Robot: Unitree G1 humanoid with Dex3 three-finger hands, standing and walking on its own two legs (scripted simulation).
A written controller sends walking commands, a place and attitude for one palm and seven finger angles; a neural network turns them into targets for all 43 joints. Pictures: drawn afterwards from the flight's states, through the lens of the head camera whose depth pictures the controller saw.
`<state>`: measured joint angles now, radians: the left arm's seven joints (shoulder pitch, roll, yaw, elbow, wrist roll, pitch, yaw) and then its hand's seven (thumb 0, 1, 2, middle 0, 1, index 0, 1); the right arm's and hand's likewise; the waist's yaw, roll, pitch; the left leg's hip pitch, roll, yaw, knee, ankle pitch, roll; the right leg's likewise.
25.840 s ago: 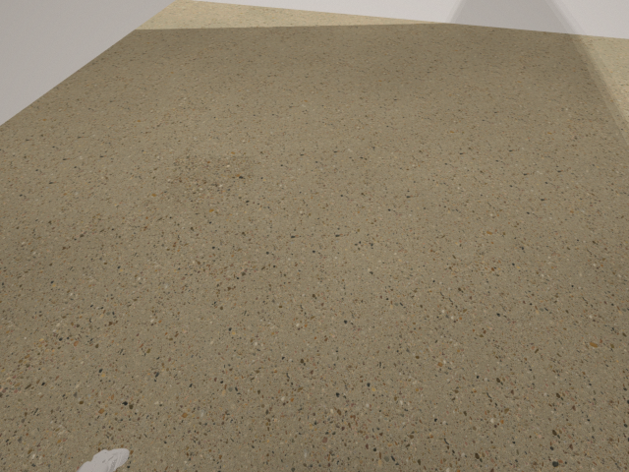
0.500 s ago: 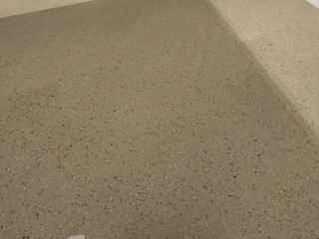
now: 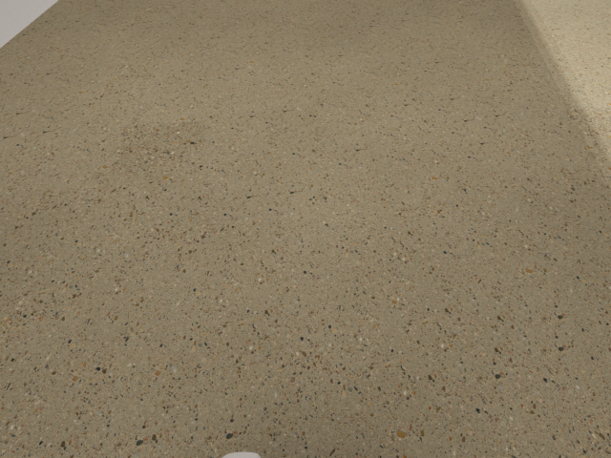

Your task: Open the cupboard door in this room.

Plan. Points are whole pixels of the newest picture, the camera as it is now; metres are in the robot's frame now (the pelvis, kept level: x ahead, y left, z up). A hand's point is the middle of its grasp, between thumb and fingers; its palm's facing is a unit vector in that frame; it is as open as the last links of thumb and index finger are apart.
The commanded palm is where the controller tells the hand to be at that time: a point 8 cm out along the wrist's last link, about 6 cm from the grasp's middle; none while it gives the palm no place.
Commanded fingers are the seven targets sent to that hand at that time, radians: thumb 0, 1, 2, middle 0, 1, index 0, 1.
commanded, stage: turn or walk to find it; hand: left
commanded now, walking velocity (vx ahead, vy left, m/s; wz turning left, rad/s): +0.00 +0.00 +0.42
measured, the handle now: out of the picture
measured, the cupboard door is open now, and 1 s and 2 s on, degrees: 0 0 0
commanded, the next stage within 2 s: stand and wait in 0.52 s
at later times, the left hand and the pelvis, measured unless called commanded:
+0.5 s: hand out of the picture +0.05 +0.20 -0.15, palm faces +0.20 -0.94 -0.27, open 7.4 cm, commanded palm none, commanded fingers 0.00 0.90 0.90 -0.20 -0.30 -0.20 -0.30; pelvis -0.02 -0.02 +0.00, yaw +11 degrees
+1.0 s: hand out of the picture -0.11 +0.20 -0.18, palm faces +0.47 -0.84 -0.25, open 7.4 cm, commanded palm none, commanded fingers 0.00 0.90 0.90 -0.20 -0.30 -0.20 -0.30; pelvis -0.04 +0.00 -0.01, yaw +26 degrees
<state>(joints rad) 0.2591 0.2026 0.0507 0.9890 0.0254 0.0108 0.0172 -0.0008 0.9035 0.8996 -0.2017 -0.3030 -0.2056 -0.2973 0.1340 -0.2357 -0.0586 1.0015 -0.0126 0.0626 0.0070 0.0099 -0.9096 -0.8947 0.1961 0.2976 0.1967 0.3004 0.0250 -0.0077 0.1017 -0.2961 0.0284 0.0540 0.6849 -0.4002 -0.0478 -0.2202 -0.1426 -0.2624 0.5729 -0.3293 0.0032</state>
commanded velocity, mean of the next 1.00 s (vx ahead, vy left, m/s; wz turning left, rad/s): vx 0.00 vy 0.00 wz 0.45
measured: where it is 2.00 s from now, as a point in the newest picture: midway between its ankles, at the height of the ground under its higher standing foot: outside the picture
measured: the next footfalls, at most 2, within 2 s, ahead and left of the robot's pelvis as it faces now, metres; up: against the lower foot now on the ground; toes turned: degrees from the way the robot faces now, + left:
left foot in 0.04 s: +0.03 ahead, +0.13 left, +0.00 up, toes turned +5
right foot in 0.48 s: +0.05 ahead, -0.12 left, +0.00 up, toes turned +6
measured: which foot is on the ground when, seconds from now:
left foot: up 0.00-0.02, down 0.04-0.48, up 0.50-0.92, down 0.94-1.00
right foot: down 0.00-0.04, up 0.06-0.46, down 0.48-0.94, up 0.96-1.00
